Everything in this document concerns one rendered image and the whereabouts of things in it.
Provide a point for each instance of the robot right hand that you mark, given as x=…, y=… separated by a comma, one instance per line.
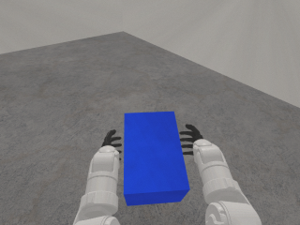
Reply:
x=194, y=133

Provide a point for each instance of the robot right upper arm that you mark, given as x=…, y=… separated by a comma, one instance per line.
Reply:
x=231, y=213

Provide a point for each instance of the robot left upper arm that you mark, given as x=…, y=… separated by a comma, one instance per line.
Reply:
x=104, y=220

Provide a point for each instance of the carton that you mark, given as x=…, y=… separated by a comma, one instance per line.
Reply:
x=154, y=166

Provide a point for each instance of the robot left hand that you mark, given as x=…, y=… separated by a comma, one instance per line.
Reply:
x=109, y=139

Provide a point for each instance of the robot left forearm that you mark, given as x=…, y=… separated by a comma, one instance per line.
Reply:
x=100, y=197

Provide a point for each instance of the robot right forearm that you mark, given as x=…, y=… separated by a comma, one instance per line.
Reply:
x=218, y=183

